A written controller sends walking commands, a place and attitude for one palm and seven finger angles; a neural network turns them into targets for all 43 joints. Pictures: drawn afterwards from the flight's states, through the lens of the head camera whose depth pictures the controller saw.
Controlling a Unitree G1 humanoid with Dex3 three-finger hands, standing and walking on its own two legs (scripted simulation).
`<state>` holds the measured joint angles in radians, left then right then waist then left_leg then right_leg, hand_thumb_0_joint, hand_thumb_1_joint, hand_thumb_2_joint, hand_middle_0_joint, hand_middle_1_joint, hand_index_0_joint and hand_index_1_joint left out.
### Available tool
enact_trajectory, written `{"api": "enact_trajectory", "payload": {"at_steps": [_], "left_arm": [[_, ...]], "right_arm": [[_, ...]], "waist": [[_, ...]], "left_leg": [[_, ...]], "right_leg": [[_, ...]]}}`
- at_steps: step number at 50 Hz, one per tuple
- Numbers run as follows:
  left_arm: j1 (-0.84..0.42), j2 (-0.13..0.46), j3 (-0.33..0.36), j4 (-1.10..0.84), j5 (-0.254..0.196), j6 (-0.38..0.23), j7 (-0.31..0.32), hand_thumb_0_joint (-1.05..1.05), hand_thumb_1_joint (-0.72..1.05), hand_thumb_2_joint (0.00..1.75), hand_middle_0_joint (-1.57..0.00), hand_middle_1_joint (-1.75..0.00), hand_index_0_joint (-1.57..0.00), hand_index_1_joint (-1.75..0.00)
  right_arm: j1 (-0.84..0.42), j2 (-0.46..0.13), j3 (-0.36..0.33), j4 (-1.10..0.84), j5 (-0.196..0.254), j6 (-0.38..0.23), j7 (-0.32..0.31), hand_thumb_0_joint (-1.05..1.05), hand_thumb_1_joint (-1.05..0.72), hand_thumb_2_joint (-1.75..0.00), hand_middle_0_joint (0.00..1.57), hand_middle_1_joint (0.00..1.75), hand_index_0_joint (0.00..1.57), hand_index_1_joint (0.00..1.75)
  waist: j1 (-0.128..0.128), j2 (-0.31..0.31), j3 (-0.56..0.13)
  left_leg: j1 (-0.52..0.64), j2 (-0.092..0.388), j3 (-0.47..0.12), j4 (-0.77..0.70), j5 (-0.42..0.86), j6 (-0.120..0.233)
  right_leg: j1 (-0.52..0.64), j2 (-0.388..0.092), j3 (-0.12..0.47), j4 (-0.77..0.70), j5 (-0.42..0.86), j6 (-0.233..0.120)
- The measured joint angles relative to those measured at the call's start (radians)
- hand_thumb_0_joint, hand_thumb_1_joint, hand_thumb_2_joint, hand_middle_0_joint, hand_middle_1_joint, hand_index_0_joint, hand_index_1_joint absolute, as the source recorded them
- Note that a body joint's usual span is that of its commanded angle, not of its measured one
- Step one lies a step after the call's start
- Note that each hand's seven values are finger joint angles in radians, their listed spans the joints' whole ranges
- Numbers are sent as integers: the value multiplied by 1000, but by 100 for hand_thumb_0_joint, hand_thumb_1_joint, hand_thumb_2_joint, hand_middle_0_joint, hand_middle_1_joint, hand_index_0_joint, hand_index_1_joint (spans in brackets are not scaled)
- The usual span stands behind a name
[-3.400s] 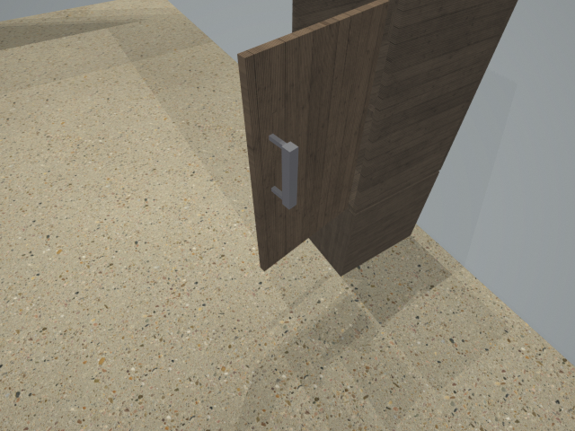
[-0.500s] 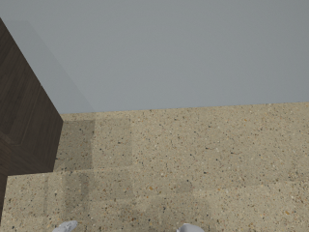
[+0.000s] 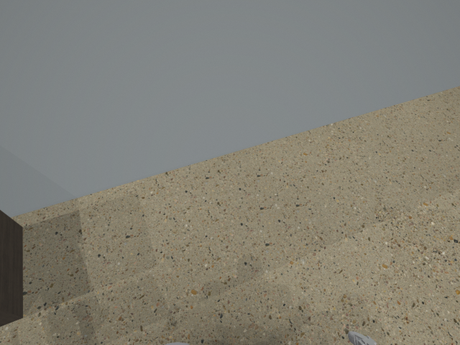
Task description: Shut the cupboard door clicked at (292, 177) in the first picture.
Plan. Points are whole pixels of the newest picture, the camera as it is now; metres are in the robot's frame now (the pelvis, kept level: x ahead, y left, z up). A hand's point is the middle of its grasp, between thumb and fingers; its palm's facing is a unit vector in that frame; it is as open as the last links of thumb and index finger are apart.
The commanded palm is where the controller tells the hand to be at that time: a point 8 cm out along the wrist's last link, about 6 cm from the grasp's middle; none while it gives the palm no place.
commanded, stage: walk around to get in front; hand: left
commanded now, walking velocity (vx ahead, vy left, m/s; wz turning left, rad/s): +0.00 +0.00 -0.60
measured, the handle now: out of the picture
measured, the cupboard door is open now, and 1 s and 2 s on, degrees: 100 100 100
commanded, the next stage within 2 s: none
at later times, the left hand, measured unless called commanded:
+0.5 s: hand (174, 316) +0.18 +0.12 -0.14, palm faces -0.28 -0.92 -0.28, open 7.4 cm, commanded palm none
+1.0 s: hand (193, 278) +0.26 +0.09 -0.16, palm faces -0.52 -0.84 -0.16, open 7.4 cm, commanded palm none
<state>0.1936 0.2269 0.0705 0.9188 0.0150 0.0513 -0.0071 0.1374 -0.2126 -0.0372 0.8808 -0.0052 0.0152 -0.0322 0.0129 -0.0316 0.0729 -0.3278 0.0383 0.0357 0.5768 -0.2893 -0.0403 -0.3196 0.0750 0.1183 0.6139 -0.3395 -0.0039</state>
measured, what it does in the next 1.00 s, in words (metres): steps on the spot, turning right: right foot, then left foot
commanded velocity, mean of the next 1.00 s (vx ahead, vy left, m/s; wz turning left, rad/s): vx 0.10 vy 0.00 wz -0.60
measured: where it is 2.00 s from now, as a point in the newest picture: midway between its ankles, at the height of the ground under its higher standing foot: (312, 321)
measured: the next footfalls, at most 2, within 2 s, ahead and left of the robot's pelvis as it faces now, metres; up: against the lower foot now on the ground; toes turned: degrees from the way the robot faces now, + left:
right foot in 0.38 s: +0.03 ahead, -0.15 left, +0.00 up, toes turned -19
left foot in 0.80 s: +0.14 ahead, +0.04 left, +0.00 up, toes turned -26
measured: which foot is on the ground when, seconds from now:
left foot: down 0.00-0.36, up 0.38-0.78, down 0.80-1.00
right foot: up 0.00-0.36, down 0.38-0.82, up 0.84-1.00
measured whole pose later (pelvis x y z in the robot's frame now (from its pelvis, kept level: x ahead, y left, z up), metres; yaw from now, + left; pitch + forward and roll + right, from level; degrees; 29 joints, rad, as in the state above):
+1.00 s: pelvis +0.09 -0.04 +0.02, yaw -35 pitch +1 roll -3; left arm 0.21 0.26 0.10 0.94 0.04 0.04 -0.06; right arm 0.29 -0.17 0.00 0.91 -0.03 -0.04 -0.04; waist 0.02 -0.04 0.04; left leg -0.15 0.07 0.15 0.42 -0.30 0.02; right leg -0.57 0.00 0.00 1.19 -0.30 0.02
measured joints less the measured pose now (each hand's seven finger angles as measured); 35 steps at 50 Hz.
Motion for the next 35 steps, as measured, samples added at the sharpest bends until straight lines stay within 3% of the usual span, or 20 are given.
{"api": "enact_trajectory", "payload": {"at_steps": [3,5,8,11,16,18,19,21,25,29,35], "left_arm": [[-14,21,11,0,3,12,-9,0,91,90,-20,-30,-20,-30],[-25,31,20,-1,8,14,-18,0,91,90,-20,-30,-20,-30],[-37,37,26,-13,8,14,-29,0,91,90,-20,-30,-19,-30],[-46,38,24,-19,7,16,-35,0,91,90,-20,-30,-19,-30],[-63,28,13,-20,6,15,-41,0,91,90,-20,-30,-19,-30],[-64,28,6,-29,7,4,-42,0,91,90,-20,-30,-19,-30],[-63,28,4,-34,10,-10,-39,0,91,90,-20,-30,-19,-30],[-72,12,-4,-30,5,-25,-23,0,91,90,-20,-30,-19,-30],[-55,-9,-10,-35,1,-26,0,0,91,90,-20,-30,-20,-30],[-31,-13,-14,-23,3,-29,6,0,91,90,-20,-30,-20,-30],[1,-23,-16,-4,6,-26,3,0,91,90,-20,-30,-20,-30]], "right_arm": [[16,20,20,-5,-18,-7,-2,1,-91,-90,20,30,20,30],[38,28,28,-7,-25,-10,-5,1,-91,-90,21,30,20,30],[64,32,32,-3,-27,-9,-8,1,-91,-90,21,30,20,30],[84,28,28,7,-25,-8,-5,1,-90,-90,21,30,20,30],[113,2,10,23,-26,1,7,1,-90,-90,21,30,20,30],[131,-14,0,27,-21,7,12,1,-90,-90,21,30,20,30],[135,-23,-5,32,-16,14,13,1,-90,-90,21,30,20,30],[116,-46,-14,50,-8,42,8,1,-91,-90,21,30,20,30],[77,-56,-22,61,-5,64,6,1,-91,-90,20,30,20,30],[37,-39,-19,37,-4,50,10,1,-91,-90,20,30,20,30],[-11,-14,-11,14,3,38,5,1,-91,-90,20,30,20,30]], "waist": [[9,-17,9],[9,-13,10],[11,0,14],[7,14,17],[-20,47,24],[-27,57,19],[-26,56,15],[-30,81,31],[-23,72,33],[-17,35,29],[5,16,15]], "left_leg": [[15,19,35,16,-21,47],[40,37,48,-19,-12,46],[75,62,75,-73,10,38],[100,84,113,-94,11,27],[118,122,179,-44,-33,-1],[105,139,199,22,-74,-21],[80,141,195,97,-118,-26],[4,119,104,302,-241,-28],[-123,66,26,529,-188,-38],[-158,39,-1,470,-127,-50],[-115,7,-23,293,-125,-51]], "right_leg": [[-97,-9,-48,302,-166,24],[-144,-26,-84,454,-165,41],[-174,-64,-119,521,-127,59],[-159,-95,-141,446,-106,65],[-67,-107,-189,183,-94,46],[1,-101,-206,22,19,25],[10,-100,-195,-9,83,-1],[-3,-81,-186,39,32,-30],[22,-60,-146,-34,34,-36],[40,-43,-94,-111,82,-49],[52,-7,-35,-129,90,-44]]}}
